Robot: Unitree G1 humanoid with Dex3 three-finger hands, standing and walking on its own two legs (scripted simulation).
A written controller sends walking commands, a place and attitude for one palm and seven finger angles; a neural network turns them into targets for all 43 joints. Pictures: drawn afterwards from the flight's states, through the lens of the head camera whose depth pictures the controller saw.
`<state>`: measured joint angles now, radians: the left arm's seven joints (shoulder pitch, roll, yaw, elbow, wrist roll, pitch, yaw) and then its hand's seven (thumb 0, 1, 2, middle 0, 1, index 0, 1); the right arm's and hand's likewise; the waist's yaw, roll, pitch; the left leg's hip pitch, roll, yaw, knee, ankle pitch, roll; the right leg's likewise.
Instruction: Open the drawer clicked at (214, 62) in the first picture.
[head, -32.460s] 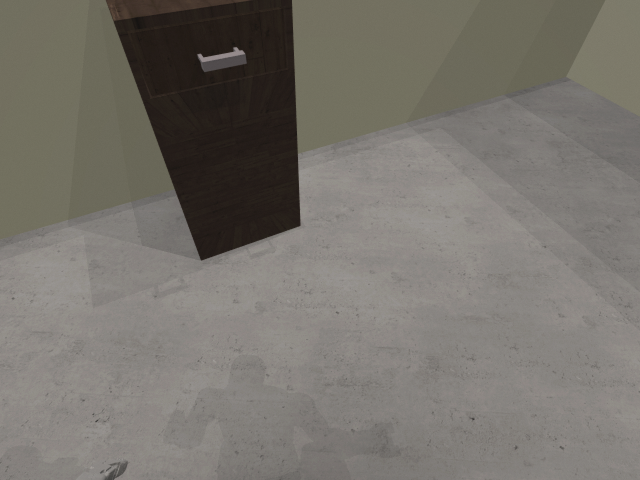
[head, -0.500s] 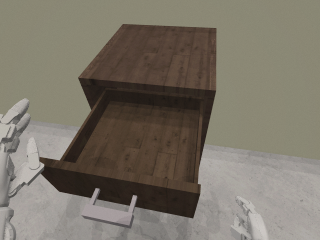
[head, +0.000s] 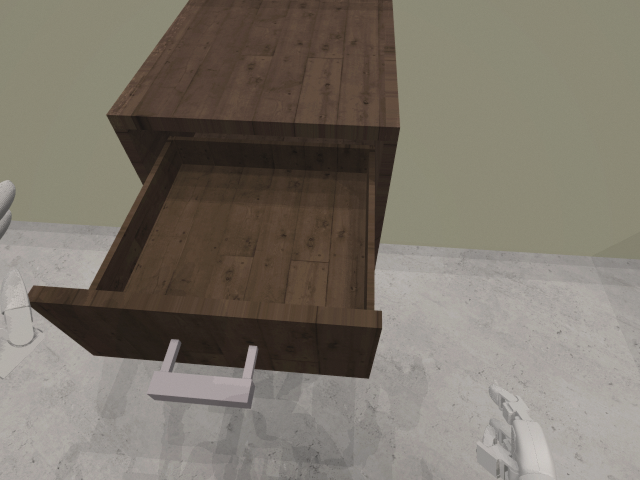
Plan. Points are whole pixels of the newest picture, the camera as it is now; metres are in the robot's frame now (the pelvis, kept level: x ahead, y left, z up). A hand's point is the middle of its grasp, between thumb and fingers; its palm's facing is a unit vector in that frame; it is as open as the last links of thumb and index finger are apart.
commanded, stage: step back with the hand held close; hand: left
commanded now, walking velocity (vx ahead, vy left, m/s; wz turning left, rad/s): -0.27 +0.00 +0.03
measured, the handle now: (207, 370) +0.24 +0.15 +0.02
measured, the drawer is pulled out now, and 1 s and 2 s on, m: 0.30 0.30 0.30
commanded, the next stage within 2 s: stop stepping back and stand still in 0.92 s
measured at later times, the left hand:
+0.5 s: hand out of the picture +0.14 +0.23 +0.20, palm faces +0.39 -0.80 -0.46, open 7.4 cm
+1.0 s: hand out of the picture +0.06 +0.21 +0.18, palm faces +0.26 -0.81 -0.53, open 7.4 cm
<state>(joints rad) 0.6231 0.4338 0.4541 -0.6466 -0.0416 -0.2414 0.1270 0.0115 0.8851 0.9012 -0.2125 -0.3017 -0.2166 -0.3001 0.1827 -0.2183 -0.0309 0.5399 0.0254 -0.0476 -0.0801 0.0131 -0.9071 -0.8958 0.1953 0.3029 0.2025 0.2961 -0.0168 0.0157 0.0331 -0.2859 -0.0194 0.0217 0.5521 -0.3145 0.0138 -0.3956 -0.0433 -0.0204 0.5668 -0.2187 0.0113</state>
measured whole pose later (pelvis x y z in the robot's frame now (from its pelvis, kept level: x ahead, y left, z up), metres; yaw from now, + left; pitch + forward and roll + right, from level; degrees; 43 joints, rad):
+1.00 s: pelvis -0.15 -0.01 +0.00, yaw +1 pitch +5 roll +0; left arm 0.65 0.45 0.45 -0.74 -0.04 -0.25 0.13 0.01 0.88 0.90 -0.21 -0.30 -0.22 -0.30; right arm 0.13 -0.21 -0.01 0.54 0.02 -0.09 -0.07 0.01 -0.90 -0.90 0.20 0.30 0.21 0.30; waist -0.06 -0.05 0.04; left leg -0.32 0.04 0.04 0.52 -0.19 -0.01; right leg -0.40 -0.05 -0.08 0.55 -0.23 0.01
